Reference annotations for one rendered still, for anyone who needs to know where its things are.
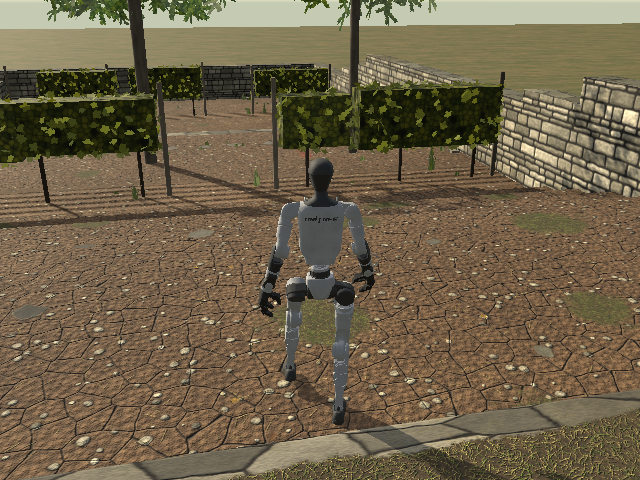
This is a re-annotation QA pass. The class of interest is left robot forearm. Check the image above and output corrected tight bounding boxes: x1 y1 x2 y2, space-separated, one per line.
261 243 283 293

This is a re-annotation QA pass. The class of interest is robot right upper arm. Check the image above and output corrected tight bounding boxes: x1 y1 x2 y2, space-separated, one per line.
341 201 367 255

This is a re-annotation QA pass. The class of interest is robot right hand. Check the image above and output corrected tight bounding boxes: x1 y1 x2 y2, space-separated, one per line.
352 272 375 292

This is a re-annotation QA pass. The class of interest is robot left foot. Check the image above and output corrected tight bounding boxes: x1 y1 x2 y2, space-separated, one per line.
283 361 296 382

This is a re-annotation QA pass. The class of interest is robot left upper arm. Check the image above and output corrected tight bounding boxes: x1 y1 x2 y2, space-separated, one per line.
274 202 300 259

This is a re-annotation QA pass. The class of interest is robot left hand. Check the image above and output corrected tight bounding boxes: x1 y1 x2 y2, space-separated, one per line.
258 289 281 317

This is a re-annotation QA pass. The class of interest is right robot forearm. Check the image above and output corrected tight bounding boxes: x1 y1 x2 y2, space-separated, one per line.
356 240 374 277

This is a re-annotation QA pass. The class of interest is robot torso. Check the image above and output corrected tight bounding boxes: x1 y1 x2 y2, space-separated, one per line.
297 197 344 300

